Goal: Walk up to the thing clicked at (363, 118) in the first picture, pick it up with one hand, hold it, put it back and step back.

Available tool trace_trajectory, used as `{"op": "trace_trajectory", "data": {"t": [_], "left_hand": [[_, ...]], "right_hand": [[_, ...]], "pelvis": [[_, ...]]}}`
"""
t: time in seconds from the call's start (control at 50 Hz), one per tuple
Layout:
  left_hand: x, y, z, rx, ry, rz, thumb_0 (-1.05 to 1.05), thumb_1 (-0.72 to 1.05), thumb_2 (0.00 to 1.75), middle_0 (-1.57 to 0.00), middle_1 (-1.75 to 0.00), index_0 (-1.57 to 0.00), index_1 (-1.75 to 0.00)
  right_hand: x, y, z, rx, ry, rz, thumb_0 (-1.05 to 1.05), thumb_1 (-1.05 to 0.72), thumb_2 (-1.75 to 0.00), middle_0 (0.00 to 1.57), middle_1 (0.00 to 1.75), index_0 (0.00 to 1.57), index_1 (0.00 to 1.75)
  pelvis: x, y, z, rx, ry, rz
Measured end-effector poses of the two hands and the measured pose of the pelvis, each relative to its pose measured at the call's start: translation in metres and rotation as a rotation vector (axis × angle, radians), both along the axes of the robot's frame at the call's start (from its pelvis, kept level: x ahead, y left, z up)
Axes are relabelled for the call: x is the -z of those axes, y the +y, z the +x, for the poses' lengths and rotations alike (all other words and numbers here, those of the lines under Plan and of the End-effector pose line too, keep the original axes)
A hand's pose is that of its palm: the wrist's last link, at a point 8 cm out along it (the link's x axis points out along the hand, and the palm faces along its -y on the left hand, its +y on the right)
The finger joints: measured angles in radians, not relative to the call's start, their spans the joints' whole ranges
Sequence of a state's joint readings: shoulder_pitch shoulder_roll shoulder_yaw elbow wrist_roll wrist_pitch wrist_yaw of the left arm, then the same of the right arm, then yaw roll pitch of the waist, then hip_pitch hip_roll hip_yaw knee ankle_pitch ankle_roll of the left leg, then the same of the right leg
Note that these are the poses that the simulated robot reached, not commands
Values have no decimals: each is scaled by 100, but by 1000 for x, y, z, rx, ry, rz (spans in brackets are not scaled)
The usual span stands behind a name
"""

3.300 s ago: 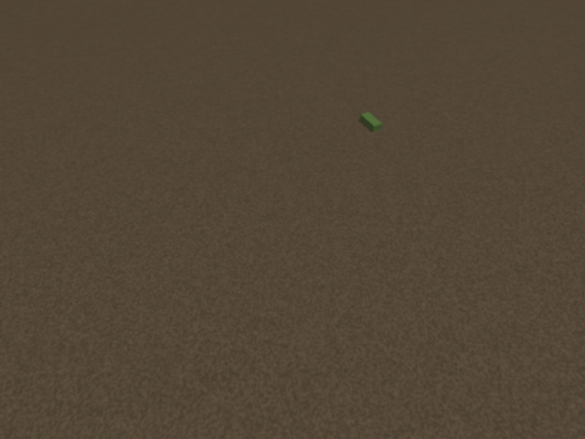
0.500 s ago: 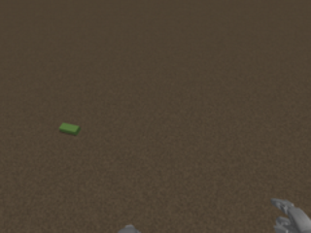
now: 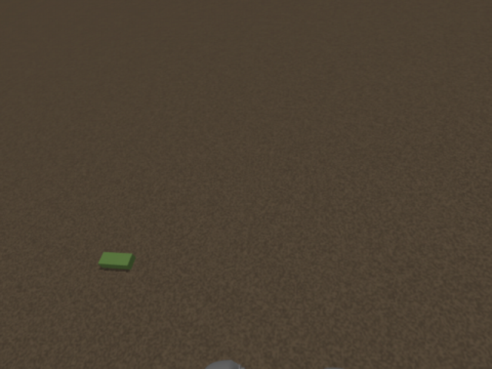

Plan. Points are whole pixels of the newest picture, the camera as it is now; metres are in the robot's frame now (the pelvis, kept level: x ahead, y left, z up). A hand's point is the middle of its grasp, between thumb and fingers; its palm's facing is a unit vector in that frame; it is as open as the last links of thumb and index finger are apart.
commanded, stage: walk up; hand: left
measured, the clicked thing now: (117, 260) +0.77 +0.71 -0.73
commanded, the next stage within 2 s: none
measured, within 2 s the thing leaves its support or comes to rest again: neither
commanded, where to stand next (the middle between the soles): +0.39 +0.55 m, yaw -11 degrees
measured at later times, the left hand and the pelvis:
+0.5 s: hand (26, 353) +0.23 +0.48 -0.12, palm faces -0.17 -0.84 -0.52, open 7.4 cm; pelvis +0.12 +0.19 +0.00, yaw -6 degrees
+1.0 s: hand out of the picture +0.29 +0.72 -0.13, palm faces -0.11 -0.75 -0.65, open 7.4 cm; pelvis +0.21 +0.38 -0.03, yaw -8 degrees
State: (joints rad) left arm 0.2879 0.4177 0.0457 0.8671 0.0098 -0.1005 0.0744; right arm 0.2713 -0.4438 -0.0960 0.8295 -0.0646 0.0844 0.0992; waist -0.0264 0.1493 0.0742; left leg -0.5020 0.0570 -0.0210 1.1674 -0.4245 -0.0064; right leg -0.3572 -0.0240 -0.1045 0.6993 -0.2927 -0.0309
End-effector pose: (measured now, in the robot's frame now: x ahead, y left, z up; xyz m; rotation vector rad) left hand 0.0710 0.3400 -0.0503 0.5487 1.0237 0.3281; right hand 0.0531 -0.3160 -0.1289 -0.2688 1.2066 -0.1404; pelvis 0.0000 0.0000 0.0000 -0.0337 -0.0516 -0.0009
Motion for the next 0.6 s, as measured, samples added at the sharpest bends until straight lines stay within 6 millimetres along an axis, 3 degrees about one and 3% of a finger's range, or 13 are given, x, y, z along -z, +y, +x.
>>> {"op": "trace_trajectory", "data": {"t": [0.1,0.2,0.28,0.36,0.48,0.54,0.6], "left_hand": [[2,42,8,7,46,4,1,90,90,-21,-30,-21,-30],[20,106,23,12,101,12,1,90,90,-22,-30,-22,-30],[43,159,50,-5,149,32,1,90,90,-21,-30,-21,-30],[43,174,90,20,159,-3,1,90,90,-21,-30,-21,-30],[30,176,147,107,143,-49,1,90,90,-21,-30,-21,-30],[26,178,171,135,111,-45,1,90,90,-21,-30,-21,-30],[25,192,185,137,64,-16,1,90,90,-21,-30,-21,-30]], "right_hand": [[-13,26,43,-6,-54,-27,1,-90,-90,21,30,20,30],[-24,57,79,-3,-89,-100,1,-91,-90,21,30,20,30],[-27,91,89,29,-125,-155,0,-91,-90,20,30,20,30],[-35,128,76,92,-78,-140,0,-91,-90,20,30,20,30],[-30,171,59,143,18,-96,0,-90,-90,21,30,20,30],[-15,188,62,160,52,-65,1,-90,-90,21,30,20,30],[2,206,78,156,64,-42,1,-90,-90,21,30,20,30]], "pelvis": [[-1,38,23,18,7,2],[11,91,48,34,26,-6],[24,132,68,54,20,19],[10,155,87,75,23,22],[-4,186,117,99,20,36],[0,198,133,110,18,42],[9,210,143,120,3,20]]}}
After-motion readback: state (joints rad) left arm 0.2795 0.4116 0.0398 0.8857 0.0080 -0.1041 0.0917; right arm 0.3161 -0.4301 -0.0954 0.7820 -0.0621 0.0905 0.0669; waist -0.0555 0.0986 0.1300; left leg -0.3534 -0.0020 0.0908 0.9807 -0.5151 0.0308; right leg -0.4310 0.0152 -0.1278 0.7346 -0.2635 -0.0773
